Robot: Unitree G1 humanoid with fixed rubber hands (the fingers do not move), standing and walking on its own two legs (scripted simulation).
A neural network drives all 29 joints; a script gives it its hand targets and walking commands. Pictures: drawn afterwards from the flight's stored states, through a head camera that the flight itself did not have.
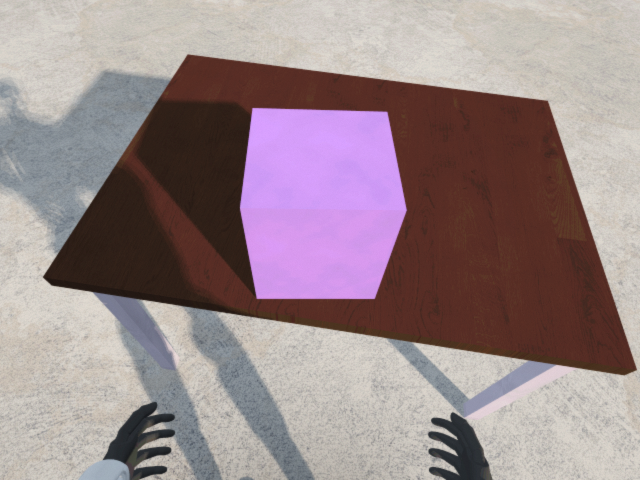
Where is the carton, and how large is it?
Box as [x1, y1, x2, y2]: [240, 108, 406, 298]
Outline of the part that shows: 253,108 240,210 257,298 374,298 406,210 387,113 375,111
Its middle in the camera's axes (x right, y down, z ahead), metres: +0.00 -0.04 +0.65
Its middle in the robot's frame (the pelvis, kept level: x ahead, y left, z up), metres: +0.51 +0.04 -0.04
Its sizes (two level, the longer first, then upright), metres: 0.210 0.200 0.250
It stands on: a table, 0.61 m high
